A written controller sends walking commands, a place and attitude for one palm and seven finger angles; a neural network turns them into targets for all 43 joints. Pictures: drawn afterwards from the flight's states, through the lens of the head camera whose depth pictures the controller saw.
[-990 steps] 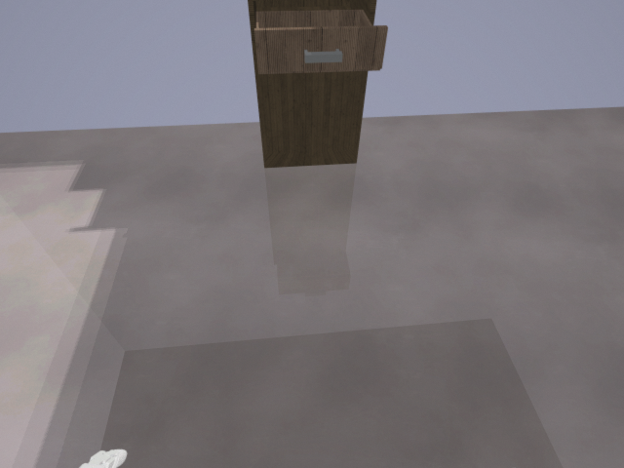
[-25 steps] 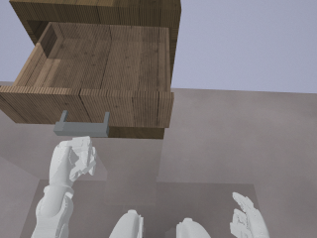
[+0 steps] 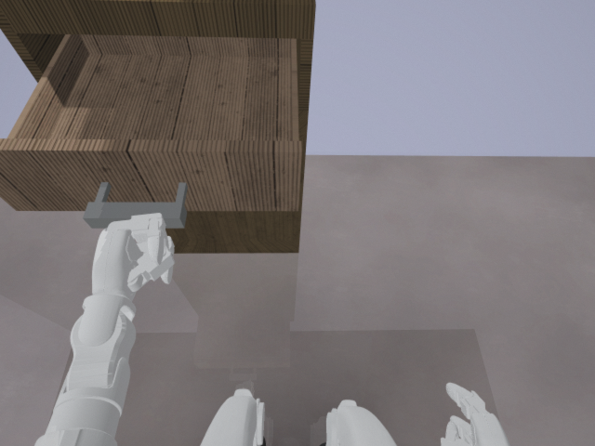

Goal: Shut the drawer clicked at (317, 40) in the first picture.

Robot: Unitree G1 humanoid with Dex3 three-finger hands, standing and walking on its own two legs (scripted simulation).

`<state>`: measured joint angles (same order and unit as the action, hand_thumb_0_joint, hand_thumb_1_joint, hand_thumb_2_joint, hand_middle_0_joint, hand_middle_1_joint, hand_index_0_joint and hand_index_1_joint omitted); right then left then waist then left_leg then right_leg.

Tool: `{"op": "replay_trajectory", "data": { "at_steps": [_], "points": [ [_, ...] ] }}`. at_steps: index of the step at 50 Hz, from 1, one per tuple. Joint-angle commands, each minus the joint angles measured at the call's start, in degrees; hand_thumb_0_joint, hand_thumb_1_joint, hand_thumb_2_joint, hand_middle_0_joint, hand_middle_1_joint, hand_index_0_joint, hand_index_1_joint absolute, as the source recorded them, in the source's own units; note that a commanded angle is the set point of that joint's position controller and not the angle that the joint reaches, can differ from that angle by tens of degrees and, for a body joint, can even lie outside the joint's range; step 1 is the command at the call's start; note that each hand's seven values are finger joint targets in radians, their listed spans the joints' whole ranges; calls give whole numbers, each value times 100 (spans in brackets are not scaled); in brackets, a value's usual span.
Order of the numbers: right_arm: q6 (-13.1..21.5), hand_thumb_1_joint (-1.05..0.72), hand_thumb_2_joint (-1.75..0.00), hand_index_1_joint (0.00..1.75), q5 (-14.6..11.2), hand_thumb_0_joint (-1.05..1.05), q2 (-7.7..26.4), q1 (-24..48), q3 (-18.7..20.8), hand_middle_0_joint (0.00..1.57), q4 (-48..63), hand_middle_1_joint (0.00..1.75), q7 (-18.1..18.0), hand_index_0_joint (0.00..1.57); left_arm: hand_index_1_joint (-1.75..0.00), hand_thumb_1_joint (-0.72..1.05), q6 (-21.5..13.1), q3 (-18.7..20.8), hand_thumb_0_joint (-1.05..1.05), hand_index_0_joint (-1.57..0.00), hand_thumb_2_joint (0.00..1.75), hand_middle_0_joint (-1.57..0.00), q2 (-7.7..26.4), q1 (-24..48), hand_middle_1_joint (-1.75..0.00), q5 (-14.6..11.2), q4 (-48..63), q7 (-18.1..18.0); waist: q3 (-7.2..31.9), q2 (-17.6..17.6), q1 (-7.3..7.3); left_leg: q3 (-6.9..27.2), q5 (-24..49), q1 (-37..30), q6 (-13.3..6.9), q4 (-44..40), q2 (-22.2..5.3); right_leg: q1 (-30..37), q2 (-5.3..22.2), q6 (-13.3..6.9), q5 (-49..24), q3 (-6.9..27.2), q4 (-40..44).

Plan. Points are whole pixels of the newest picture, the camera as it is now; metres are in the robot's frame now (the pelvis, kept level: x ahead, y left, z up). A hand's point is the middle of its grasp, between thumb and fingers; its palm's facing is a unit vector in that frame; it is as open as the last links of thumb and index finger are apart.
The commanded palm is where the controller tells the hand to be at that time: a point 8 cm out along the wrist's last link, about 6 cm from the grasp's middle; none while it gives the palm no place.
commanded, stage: push the drawer shut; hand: left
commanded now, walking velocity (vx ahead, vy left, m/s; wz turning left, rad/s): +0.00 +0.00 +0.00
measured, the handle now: (140, 202) +0.43 +0.23 +0.04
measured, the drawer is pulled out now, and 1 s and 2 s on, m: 0.25 0.12 0.02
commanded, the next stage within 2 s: none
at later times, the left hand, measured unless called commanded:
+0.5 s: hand (170, 220) +0.40 +0.19 +0.03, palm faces +0.03 -1.00 -0.05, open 3.2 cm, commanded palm +0.39 +0.24 +0.04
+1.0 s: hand (178, 177) +0.48 +0.19 +0.03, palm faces +0.02 -1.00 -0.03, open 3.1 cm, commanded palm +0.46 +0.24 +0.04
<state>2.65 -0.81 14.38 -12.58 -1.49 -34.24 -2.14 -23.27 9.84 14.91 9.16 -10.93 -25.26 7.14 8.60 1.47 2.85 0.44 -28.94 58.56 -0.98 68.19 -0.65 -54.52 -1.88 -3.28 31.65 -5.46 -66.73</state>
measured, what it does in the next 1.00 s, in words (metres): stands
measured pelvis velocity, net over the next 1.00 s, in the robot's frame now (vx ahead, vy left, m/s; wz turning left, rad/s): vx -0.01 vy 0.02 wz -0.04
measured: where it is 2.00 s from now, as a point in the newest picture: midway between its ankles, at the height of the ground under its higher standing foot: outside the picture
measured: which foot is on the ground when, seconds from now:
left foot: down 0.00-1.00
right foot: down 0.00-1.00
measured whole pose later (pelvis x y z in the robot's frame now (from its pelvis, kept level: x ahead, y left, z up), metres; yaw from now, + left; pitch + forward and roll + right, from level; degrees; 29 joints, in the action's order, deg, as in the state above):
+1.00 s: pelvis -0.01 +0.02 -0.01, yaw -2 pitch +24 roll -3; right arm -2.5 0.8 14.8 -18.5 -2.3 -36.3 -0.4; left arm -27.5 20.0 23.4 42.3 -6.0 -60.6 9.3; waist 8.1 1.6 8.5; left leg -0.8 -28.6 64.9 -2.6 69.6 -1.3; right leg -60.8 -2.5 -1.8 30.0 -4.2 -66.9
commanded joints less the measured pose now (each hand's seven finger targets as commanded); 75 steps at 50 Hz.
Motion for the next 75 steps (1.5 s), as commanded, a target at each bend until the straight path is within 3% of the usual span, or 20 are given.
{"op": "replay_trajectory", "data": {
  "at_steps": [1,5,12,14,17,19,22,24,30,37,38,42,46,49,52,55,58,60,72,75],
  "points": [
    [231,-90,-90,30,-34,0,817,-170,321,20,610,30,-50,20,-160,90,-424,479,0,-140,90,-140,996,1938,-160,-97,788,12,1934,-51,173,102,1215,-1115,-107,-755,31,1157,97,247,-1547,717,1172],
    [226,-90,-90,30,-36,0,845,-277,332,20,547,30,-45,20,-160,90,-500,593,0,-140,90,-140,1167,2438,-160,-86,553,45,1992,164,191,102,1262,-1162,-108,-755,27,1140,90,222,-1589,710,1140],
    [117,-90,-90,30,-24,0,866,-456,351,20,502,30,-3,20,-160,90,-574,904,0,-140,90,-140,1448,2551,-160,-61,68,118,2231,140,90,86,1557,-1256,-85,-805,25,1326,74,216,-1967,711,1086],
    [100,-90,-90,30,-23,0,856,-479,349,20,494,30,18,20,-160,90,-588,748,0,-140,90,-140,1267,2762,-160,-67,-6,129,2185,133,160,73,1495,-1269,-88,-824,32,1257,76,229,-1906,689,1119],
    [65,-90,-90,30,-12,0,880,-548,363,20,430,30,14,20,-160,90,-630,878,0,-140,90,-140,1434,3047,-160,-47,-174,144,2203,207,195,89,1559,-1330,-87,-790,16,1136,62,223,-1951,673,1075],
    [50,-90,-90,30,-9,0,875,-564,359,20,429,30,23,20,-160,90,-658,797,0,-140,90,-140,1326,3169,-160,-44,-272,140,2181,182,229,92,1531,-1372,-89,-809,17,1072,53,225,-1899,651,1095],
    [7,-90,-90,30,3,0,915,-630,354,20,372,30,19,20,-160,90,-707,1020,0,-140,90,-140,1605,3442,-160,-1,-514,119,2176,159,213,148,1468,-1344,-77,-815,3,968,37,205,-1753,622,1053],
    [-3,-90,-90,30,4,0,900,-635,348,20,355,30,25,20,-160,90,-734,813,0,-140,90,-140,1395,3704,-160,29,-610,114,2133,229,293,174,1384,-1425,-69,-844,-3,797,35,208,-1610,580,1070],
    [-53,-90,-90,30,50,0,974,-777,334,20,223,30,8,20,-160,90,-779,864,0,-140,90,-140,1591,4655,-160,153,-1146,57,2227,329,474,291,1262,-1545,-78,-782,-22,356,21,198,-1313,503,1000],
    [-180,-90,-90,30,100,0,1015,-951,299,20,182,30,43,20,-160,90,-804,1101,0,-140,90,-140,1944,5173,-160,267,-1753,91,2536,611,437,352,1492,-1742,-44,-760,-39,248,-9,167,-1386,465,915],
    [-196,-90,-90,30,105,0,1008,-984,304,20,188,30,61,20,-160,90,-791,1049,0,-140,90,-140,1849,5240,-160,261,-1811,96,2574,545,481,352,1525,-1781,-53,-747,-42,226,-14,179,-1402,448,920],
    [-284,-90,-90,30,128,0,1058,-1128,306,20,159,30,85,20,-160,90,-790,1256,0,-140,90,-140,2130,5449,-160,298,-2132,118,2598,341,544,359,1612,-1641,-78,-684,-61,269,-48,194,-1505,457,895],
    [-363,-90,-90,30,148,0,1056,-1229,291,20,182,30,124,20,-160,90,-809,1337,0,-140,90,-140,2261,5607,-160,371,-2340,156,2559,473,533,370,1689,-1627,-70,-674,-69,203,-71,172,-1533,439,851],
    [-417,-90,-90,30,173,0,1040,-1287,297,20,163,30,159,20,-160,90,-830,1217,0,-140,90,-140,2120,5888,-160,399,-2317,133,2580,602,622,380,1735,-1722,-77,-655,-83,67,-72,185,-1524,427,863],
    [-487,-90,-90,30,196,0,1073,-1390,318,20,166,30,182,20,-160,90,-882,1416,0,-140,90,-140,2370,5781,-160,439,-2284,108,2843,771,528,408,2126,-1982,-37,-646,-103,108,-96,157,-1773,415,802],
    [-536,-90,-90,30,218,0,1064,-1469,338,20,137,30,222,20,-160,90,-886,1297,0,-140,90,-140,2206,5911,-160,467,-2302,91,2875,733,634,440,2287,-2112,-44,-586,-126,-17,-117,163,-1853,386,784],
    [-609,-90,-90,30,219,0,1089,-1515,329,20,107,30,227,20,-160,90,-866,1466,0,-140,90,-140,2470,5979,-160,528,-2433,62,2768,664,625,428,2160,-1948,-44,-616,-130,73,-128,171,-1795,396,825],
    [-621,-90,-90,30,226,0,1084,-1552,306,20,89,30,216,20,-160,90,-852,1386,0,-140,90,-140,2449,6315,-160,559,-2518,62,2584,654,754,429,2024,-1817,-78,-587,-125,-2,-133,179,-1737,414,835],
    [-664,-90,-90,30,266,0,1140,-1694,236,20,13,30,210,20,-160,90,-808,1585,0,-140,90,-140,2964,6973,-160,652,-2879,177,2892,964,893,462,2229,-1821,-94,-394,-141,-79,-167,176,-1867,433,789],
    [-682,-90,-90,30,277,0,1175,-1735,216,20,13,30,197,20,-160,90,-757,1734,0,-140,90,-140,3250,7126,-160,673,-2944,197,2954,968,936,439,2213,-1656,-126,-313,-138,-16,-168,180,-1930,463,757]
  ]
}}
